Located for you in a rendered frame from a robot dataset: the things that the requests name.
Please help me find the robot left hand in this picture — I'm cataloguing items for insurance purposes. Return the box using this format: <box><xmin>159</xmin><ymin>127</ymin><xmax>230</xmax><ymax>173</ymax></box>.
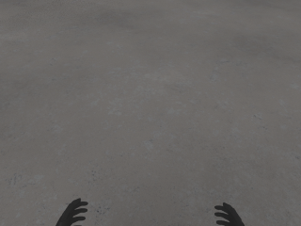
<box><xmin>56</xmin><ymin>198</ymin><xmax>88</xmax><ymax>226</ymax></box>

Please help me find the robot right hand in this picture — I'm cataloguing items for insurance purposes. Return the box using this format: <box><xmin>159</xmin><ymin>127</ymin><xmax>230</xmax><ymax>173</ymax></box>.
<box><xmin>214</xmin><ymin>202</ymin><xmax>245</xmax><ymax>226</ymax></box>

